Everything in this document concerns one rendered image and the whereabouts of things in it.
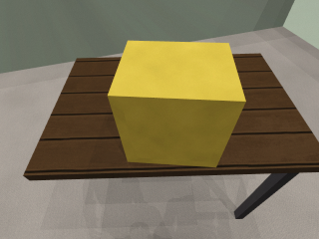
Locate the table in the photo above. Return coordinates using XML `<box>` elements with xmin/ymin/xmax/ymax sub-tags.
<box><xmin>23</xmin><ymin>53</ymin><xmax>319</xmax><ymax>219</ymax></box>

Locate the carton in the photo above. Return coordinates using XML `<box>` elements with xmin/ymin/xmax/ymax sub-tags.
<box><xmin>108</xmin><ymin>40</ymin><xmax>246</xmax><ymax>167</ymax></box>

